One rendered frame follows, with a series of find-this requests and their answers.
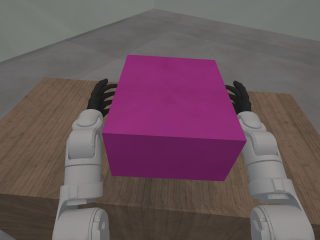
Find robot right hand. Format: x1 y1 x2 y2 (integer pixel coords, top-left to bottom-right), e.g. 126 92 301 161
225 81 252 115

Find robot left forearm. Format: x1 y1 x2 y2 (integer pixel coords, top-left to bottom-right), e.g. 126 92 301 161
52 109 105 240

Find robot right upper arm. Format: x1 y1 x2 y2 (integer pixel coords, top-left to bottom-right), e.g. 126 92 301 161
250 205 314 240

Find carton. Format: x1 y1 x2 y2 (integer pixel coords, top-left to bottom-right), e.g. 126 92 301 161
102 54 247 182

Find robot right forearm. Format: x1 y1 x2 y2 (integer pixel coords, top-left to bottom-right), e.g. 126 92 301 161
237 111 315 240

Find robot left upper arm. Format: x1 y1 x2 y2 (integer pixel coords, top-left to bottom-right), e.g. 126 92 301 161
53 207 110 240

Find pedestal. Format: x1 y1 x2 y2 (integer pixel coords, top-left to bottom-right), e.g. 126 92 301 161
0 77 320 240

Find robot left hand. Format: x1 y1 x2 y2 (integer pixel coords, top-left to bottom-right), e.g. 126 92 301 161
87 78 118 118

